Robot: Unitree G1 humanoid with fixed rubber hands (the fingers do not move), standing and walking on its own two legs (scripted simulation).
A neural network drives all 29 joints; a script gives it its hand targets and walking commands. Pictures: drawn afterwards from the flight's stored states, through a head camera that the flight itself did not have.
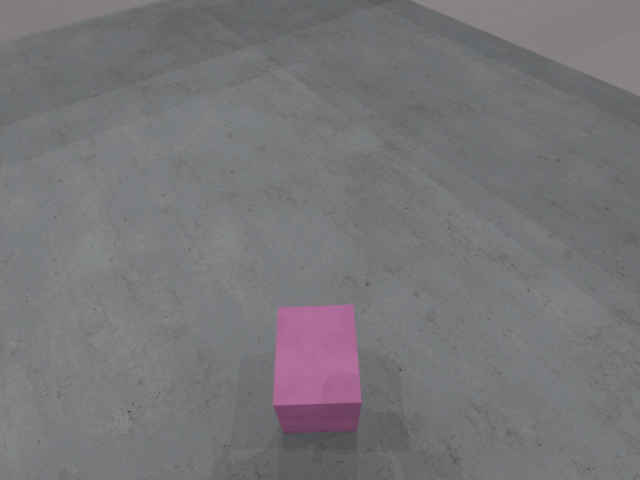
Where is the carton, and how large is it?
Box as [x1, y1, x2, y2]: [273, 305, 361, 432]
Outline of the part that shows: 352,305 278,307 273,407 284,432 356,430 361,399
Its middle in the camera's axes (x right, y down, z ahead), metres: -0.01 +0.39 +1.13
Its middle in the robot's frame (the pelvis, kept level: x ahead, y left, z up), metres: +0.51 +0.04 -0.64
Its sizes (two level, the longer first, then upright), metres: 0.268 0.215 0.268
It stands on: the floor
